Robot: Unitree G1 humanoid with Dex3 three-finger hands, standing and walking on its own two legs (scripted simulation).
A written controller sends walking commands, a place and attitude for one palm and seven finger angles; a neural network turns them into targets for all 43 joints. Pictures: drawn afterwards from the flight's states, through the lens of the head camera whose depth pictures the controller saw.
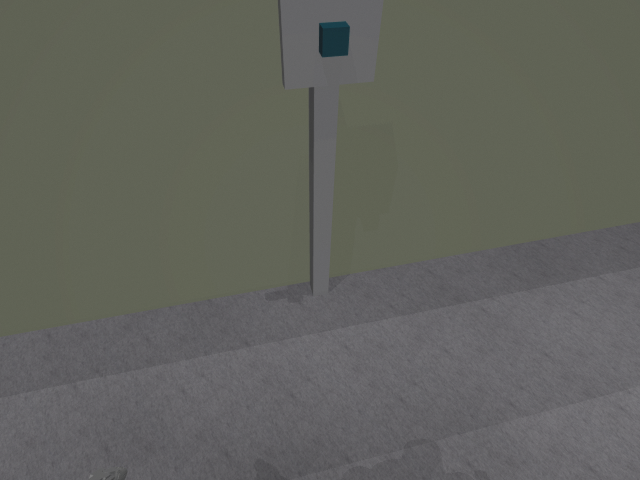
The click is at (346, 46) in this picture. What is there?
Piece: button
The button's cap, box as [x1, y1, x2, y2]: [319, 21, 349, 56]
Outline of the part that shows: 345,21 319,23 319,52 322,56 347,54 349,26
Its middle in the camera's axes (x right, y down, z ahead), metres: +0.02 -0.40 +0.77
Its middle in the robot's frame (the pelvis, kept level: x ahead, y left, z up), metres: +0.87 +0.02 +0.18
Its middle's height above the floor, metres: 0.95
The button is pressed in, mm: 0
